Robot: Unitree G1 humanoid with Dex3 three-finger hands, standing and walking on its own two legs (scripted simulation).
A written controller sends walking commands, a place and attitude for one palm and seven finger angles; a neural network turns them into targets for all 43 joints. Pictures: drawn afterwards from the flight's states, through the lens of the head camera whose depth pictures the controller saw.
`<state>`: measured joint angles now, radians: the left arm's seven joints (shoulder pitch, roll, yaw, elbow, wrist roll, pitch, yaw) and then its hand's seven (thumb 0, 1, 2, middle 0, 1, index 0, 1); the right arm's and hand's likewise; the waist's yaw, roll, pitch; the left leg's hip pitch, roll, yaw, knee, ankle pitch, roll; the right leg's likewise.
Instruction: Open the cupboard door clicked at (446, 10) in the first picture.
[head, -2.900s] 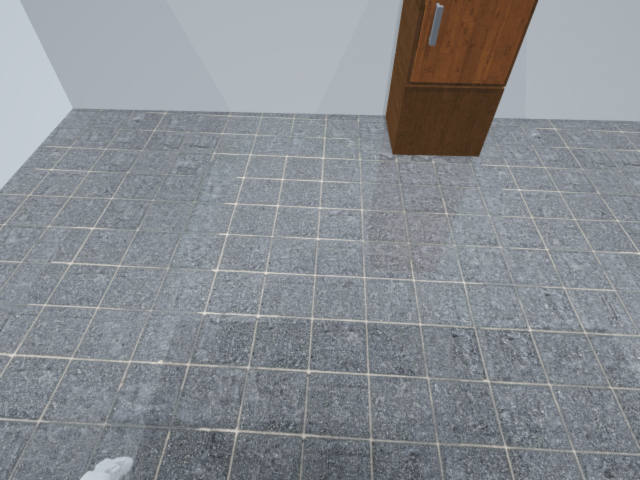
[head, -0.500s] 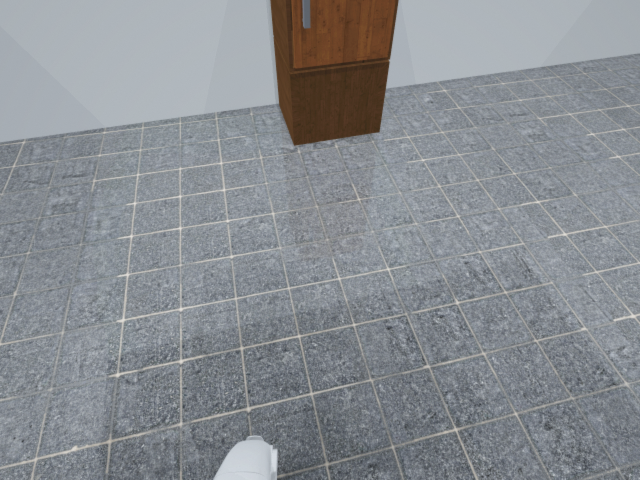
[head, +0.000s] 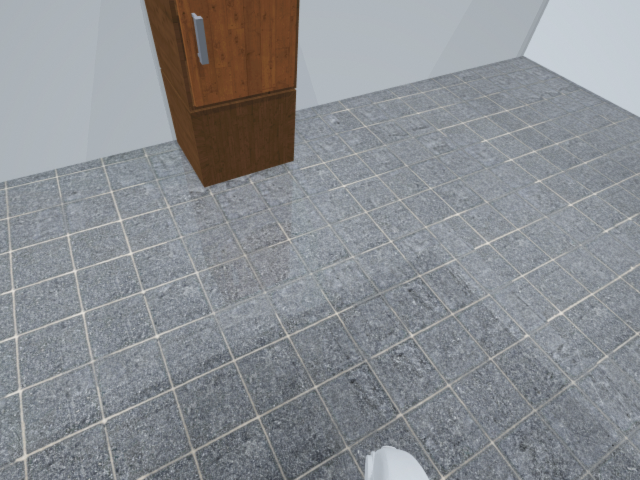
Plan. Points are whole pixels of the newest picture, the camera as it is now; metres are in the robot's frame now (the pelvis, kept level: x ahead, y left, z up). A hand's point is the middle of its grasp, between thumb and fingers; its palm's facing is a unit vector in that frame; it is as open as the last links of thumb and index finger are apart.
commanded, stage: walk to a spot facing it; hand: left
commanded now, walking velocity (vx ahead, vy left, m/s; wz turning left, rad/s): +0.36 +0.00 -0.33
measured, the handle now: (199, 38) +1.41 +0.48 -0.10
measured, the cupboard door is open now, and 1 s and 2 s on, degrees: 0 0 0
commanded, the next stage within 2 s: turn to face it in 1.62 s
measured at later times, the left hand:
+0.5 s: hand (246, 357) +0.34 +0.13 -0.17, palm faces -0.10 -0.97 -0.22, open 7.1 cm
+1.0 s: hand (255, 262) +0.55 +0.15 -0.18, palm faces -0.14 -0.98 -0.15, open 7.4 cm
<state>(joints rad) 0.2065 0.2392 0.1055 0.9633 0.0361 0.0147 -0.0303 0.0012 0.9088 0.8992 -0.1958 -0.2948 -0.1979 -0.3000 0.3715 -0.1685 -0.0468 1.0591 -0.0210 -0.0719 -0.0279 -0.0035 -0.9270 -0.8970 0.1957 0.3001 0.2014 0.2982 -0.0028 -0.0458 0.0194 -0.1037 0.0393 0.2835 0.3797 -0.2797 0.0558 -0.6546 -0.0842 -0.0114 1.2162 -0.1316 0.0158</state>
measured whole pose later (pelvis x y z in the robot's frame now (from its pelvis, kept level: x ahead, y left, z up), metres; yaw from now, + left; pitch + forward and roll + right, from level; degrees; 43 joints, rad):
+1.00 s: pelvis +0.48 -0.01 +0.00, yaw -13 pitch -1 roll -1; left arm 0.25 0.18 0.08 1.05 0.03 -0.01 -0.02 0.00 0.91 0.90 -0.20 -0.30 -0.20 -0.30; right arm 0.31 -0.15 -0.05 1.08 -0.03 -0.07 -0.02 -0.01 -0.95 -0.90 0.20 0.30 0.20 0.30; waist 0.01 -0.03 0.03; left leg -0.13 0.07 0.25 0.40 -0.25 0.03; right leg -0.57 -0.12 -0.05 1.13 -0.22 0.01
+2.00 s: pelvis +0.86 -0.13 -0.01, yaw -7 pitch -1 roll -1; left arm 0.21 0.18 0.07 1.02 0.01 -0.01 0.02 0.00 0.91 0.90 -0.20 -0.30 -0.20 -0.30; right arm 0.18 -0.18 -0.05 1.01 -0.02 -0.02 -0.01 -0.02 -0.95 -0.90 0.20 0.30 0.20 0.30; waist 0.01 -0.02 0.09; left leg -0.31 0.01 0.11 0.49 -0.17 0.07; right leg -0.48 -0.10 -0.05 1.08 -0.41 0.07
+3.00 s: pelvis +0.88 -0.18 -0.01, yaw +26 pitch +0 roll +0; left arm 0.17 0.24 0.06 0.91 0.00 0.04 0.01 0.00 0.91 0.90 -0.20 -0.30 -0.20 -0.30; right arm 0.15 -0.22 -0.05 0.91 -0.03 0.05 0.01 0.00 -0.90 -0.90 0.20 0.30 0.20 0.30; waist 0.00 0.01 0.08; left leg -0.26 0.00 -0.02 0.52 -0.25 0.00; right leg -0.36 -0.06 -0.05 0.77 -0.42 0.09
